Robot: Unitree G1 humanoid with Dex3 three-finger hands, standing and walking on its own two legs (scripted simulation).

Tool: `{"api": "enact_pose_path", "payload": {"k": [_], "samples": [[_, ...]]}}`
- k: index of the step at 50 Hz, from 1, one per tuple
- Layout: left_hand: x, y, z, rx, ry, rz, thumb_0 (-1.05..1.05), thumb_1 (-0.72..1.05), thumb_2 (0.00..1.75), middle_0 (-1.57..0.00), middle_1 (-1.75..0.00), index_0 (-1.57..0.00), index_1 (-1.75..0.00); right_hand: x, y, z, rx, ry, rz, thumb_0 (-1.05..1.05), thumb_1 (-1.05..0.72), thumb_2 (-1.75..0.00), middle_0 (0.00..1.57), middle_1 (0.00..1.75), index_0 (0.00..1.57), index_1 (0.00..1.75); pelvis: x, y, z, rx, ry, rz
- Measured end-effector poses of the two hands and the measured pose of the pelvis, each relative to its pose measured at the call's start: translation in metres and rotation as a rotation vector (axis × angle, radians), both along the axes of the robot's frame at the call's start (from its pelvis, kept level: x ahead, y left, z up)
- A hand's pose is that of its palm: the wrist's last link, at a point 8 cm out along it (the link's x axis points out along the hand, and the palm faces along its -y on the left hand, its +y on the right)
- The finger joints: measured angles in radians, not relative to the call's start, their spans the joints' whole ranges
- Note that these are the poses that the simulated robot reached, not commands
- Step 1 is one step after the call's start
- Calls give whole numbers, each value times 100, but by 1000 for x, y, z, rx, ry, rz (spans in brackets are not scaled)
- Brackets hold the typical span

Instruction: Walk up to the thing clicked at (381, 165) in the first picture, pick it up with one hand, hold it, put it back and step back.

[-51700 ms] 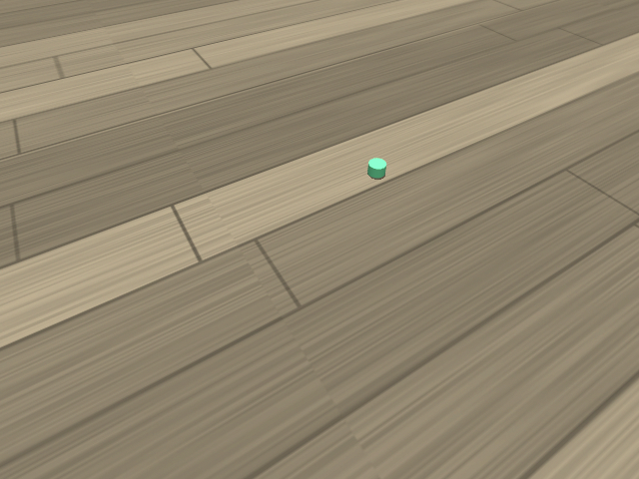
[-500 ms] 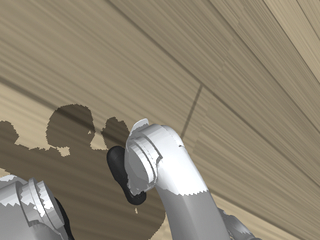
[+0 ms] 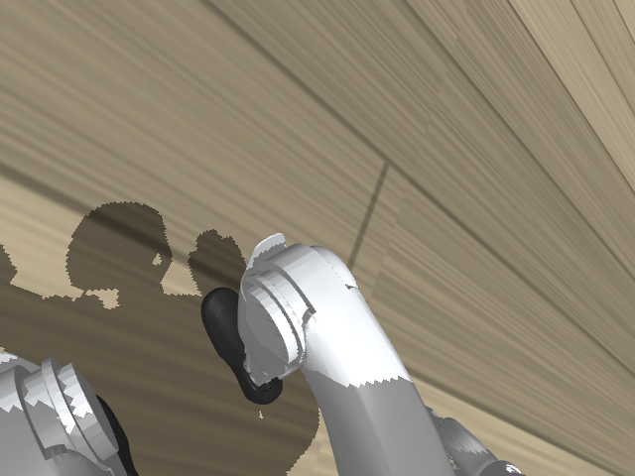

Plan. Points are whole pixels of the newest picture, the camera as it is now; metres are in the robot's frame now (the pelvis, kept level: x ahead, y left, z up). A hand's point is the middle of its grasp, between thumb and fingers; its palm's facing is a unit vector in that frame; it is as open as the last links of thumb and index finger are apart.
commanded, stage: rest palm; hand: left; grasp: from above
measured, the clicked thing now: out of the picture +0.53 +0.33 -0.29
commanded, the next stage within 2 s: close in 0.84 s
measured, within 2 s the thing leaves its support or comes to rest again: neither
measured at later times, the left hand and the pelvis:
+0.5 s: hand out of the picture +0.51 +0.31 -0.26, palm faces -0.45 -0.15 -0.88, open 13.4 cm; pelvis +0.00 +0.00 +0.00, yaw -1 degrees
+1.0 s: hand out of the picture +0.51 +0.32 -0.27, palm faces -0.45 -0.15 -0.88, open 12.4 cm; pelvis +0.00 +0.00 +0.01, yaw -1 degrees
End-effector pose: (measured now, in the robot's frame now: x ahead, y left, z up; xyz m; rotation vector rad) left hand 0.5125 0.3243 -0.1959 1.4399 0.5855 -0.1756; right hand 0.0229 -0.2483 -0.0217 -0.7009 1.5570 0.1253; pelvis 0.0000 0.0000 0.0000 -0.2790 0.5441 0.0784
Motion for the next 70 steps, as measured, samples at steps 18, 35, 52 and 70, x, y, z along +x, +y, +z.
{"api": "enact_pose_path", "payload": {"k": [18,35,52,70], "samples": [[9,-8,-6,1,-29,8,0,-41,89,-16,-100,-17,-99,-6,5,4,15,24,-6,0,-92,-90,21,30,20,30,2,0,2,-5,9,-7],[2,-3,-14,1,11,32,0,-37,88,-16,-103,-19,-101,-4,2,7,9,34,8,0,-92,-91,20,30,20,30,1,0,5,-9,0,-7],[0,-4,-12,-6,-10,10,0,-29,89,-18,-103,-24,-103,-3,8,7,15,28,30,0,-92,-90,20,30,20,30,-1,3,5,-23,-11,-10],[2,-2,-14,3,-7,26,0,-22,75,-24,-97,-28,-93,-3,8,3,24,40,23,0,-91,-90,21,30,20,30,0,2,6,-17,-2,-11]]}}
